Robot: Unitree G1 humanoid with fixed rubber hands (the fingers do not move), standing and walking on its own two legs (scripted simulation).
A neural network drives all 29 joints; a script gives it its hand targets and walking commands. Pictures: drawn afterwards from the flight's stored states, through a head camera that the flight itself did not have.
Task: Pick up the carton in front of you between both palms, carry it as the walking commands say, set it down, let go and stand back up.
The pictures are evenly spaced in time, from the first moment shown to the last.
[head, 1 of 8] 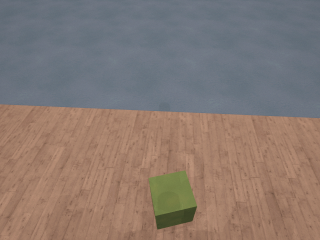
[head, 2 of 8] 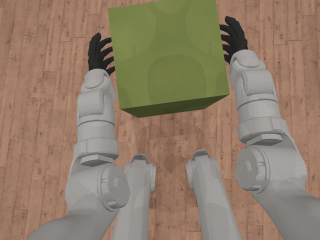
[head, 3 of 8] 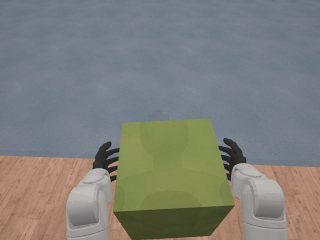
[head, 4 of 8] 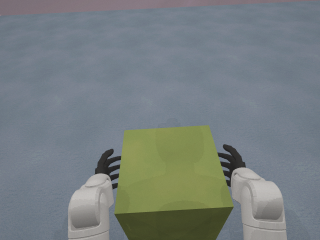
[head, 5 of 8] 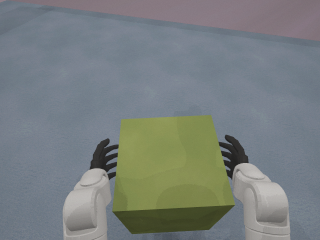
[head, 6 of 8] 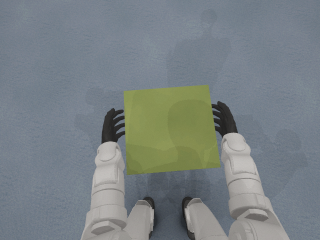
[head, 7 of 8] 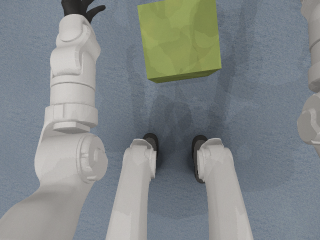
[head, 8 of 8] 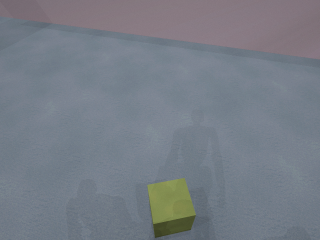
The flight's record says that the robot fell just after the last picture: no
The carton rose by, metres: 0.69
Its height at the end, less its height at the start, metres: -0.13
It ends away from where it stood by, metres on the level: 5.77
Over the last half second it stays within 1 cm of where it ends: yes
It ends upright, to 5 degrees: yes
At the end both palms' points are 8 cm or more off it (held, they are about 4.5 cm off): yes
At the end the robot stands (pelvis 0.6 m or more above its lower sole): yes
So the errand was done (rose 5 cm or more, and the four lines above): yes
